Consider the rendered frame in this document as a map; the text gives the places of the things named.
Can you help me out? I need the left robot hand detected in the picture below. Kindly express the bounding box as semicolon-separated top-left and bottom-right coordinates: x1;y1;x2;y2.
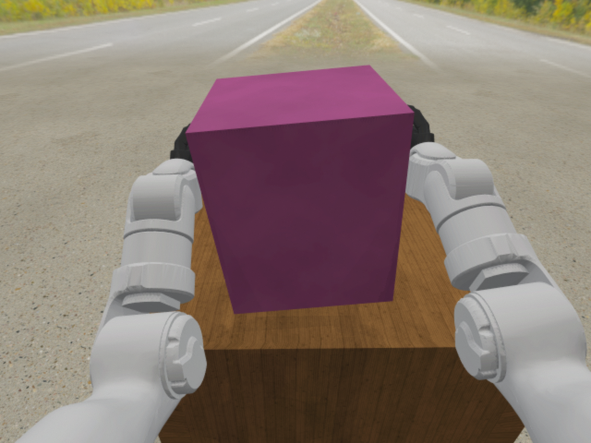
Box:
170;123;193;163

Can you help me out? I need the pedestal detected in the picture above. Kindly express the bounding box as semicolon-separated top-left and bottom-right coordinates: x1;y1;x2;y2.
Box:
150;193;525;443

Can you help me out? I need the robot right forearm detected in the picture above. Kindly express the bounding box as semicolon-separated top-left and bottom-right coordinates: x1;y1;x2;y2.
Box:
405;142;587;357

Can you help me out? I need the robot right upper arm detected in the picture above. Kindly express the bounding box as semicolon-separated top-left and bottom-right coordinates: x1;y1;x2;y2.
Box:
454;281;591;443

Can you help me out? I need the robot left forearm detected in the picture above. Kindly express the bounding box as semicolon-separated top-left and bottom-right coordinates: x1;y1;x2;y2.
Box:
90;159;203;387

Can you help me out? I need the right robot hand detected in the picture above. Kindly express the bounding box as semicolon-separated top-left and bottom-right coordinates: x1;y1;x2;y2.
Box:
407;104;434;149

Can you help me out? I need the robot left upper arm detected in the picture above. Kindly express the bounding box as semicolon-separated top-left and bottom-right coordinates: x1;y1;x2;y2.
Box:
15;311;207;443

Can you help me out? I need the carton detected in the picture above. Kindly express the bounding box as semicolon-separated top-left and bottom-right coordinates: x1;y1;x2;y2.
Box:
186;65;415;314

